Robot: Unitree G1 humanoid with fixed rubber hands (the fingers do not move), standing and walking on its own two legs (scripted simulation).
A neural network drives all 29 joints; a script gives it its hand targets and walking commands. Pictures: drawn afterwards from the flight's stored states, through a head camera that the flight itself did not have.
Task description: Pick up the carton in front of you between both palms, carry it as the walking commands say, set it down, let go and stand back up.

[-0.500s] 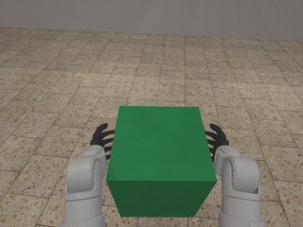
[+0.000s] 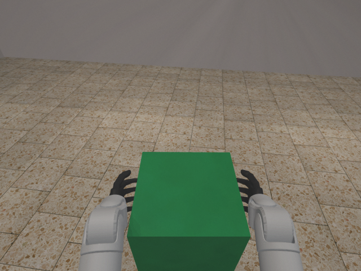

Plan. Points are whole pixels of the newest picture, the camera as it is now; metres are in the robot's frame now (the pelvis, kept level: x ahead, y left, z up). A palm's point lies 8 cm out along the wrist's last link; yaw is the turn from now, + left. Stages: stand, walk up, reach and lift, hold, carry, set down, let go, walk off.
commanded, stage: carry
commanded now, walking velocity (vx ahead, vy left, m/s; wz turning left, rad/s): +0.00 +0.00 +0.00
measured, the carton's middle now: (185, 218) +0.27 +0.00 -0.01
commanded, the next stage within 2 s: hold in 1.02 s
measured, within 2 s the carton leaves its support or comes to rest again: neither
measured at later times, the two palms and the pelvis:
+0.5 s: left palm (113, 208) +0.26 +0.16 +0.05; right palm (249, 208) +0.26 -0.14 +0.05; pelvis -0.03 +0.01 +0.00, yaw +0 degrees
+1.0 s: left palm (111, 215) +0.24 +0.17 +0.05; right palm (250, 215) +0.24 -0.13 +0.05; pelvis -0.04 +0.01 +0.00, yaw +0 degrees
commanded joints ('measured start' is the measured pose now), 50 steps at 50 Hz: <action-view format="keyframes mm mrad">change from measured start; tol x2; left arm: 1 -429 -794 -533 18 -240 -76 -208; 10 -539 -840 -398 203 -141 -271 -224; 15 -580 -887 -384 264 -125 -337 -236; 22 -536 -905 -457 194 -169 -288 -237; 50 -526 -881 -459 158 -177 -262 -232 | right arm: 1 -412 807 529 8 243 -77 210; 10 -540 852 400 195 149 -269 228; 15 -574 901 378 267 127 -334 240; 23 -512 909 443 185 168 -275 237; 50 -513 897 452 155 174 -258 232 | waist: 1 -4 13 -112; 21 -2 0 -134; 30 -2 0 -98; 50 -2 -4 -107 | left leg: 1 -51 131 -81 -56 570 5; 9 -74 120 -91 -92 408 21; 13 -75 116 -95 -104 363 27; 22 -69 116 -96 -100 352 32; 31 -99 117 -106 -124 300 37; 50 -105 112 -107 -125 289 41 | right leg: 1 160 -114 118 -17 438 -3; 13 176 -111 131 -71 283 -4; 22 174 -116 132 -81 282 -2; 32 162 -116 134 -101 226 3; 50 159 -118 134 -107 229 3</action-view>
